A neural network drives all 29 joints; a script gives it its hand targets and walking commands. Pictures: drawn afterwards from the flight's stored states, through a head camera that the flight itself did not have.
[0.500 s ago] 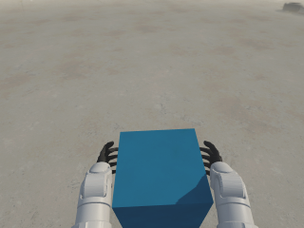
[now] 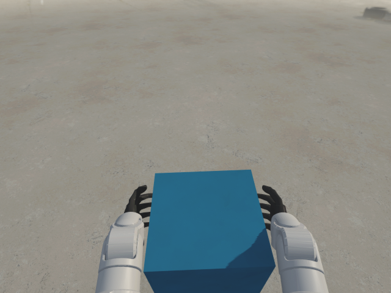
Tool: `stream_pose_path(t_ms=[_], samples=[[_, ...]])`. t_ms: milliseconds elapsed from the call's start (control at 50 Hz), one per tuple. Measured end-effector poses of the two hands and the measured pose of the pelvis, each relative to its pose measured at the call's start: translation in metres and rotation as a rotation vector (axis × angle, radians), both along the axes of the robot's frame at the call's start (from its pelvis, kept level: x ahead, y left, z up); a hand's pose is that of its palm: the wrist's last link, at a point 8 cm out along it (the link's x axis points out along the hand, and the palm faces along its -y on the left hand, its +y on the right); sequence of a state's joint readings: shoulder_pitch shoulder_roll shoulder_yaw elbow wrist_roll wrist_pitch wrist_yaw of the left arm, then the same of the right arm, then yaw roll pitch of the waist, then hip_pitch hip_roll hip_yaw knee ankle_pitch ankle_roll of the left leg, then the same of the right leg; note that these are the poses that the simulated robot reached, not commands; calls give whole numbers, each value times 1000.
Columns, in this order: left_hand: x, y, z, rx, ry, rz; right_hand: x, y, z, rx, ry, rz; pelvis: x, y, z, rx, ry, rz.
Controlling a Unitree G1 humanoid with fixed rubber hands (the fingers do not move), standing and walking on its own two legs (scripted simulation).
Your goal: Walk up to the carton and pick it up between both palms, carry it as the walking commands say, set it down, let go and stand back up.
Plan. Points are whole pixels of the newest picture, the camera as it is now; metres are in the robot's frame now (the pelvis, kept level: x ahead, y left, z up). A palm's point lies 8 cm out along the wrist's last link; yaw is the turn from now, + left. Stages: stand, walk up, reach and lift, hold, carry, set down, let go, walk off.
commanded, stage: hold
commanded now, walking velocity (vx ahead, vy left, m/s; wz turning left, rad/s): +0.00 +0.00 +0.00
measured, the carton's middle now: (205, 241) +0.28 +0.00 -0.02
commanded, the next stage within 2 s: carry in 0.82 s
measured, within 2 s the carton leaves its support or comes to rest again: neither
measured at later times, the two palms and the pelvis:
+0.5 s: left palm (132, 221) +0.28 +0.16 +0.05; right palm (278, 221) +0.28 -0.15 +0.05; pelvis -0.01 +0.00 +0.00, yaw +0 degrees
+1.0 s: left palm (109, 221) +0.27 +0.20 +0.06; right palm (256, 213) +0.29 -0.10 +0.06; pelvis -0.01 +0.03 -0.01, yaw +6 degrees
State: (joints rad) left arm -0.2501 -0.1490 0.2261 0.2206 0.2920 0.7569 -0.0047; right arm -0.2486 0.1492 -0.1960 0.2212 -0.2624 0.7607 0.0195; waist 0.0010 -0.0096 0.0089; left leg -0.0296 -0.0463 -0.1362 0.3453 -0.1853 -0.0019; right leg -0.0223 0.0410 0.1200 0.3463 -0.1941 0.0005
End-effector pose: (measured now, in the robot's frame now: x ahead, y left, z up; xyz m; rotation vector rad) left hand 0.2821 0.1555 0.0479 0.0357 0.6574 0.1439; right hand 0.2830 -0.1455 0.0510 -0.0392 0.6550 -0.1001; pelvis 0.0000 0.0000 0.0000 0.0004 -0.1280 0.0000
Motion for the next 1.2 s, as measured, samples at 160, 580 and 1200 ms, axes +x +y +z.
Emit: stream_pose_path(t_ms=[160,580,1200], samples=[[-4,0,0,-2,0,1,-4,0,0,3,0,-2,-5,0,-1,0,-5,-1],[-3,0,1,-3,-2,7,-2,0,0,4,-2,2,-6,-1,-1,0,-5,0],[-73,144,15,-89,-90,308,-2,154,18,66,-66,182,-14,85,-28,3,212,202]])
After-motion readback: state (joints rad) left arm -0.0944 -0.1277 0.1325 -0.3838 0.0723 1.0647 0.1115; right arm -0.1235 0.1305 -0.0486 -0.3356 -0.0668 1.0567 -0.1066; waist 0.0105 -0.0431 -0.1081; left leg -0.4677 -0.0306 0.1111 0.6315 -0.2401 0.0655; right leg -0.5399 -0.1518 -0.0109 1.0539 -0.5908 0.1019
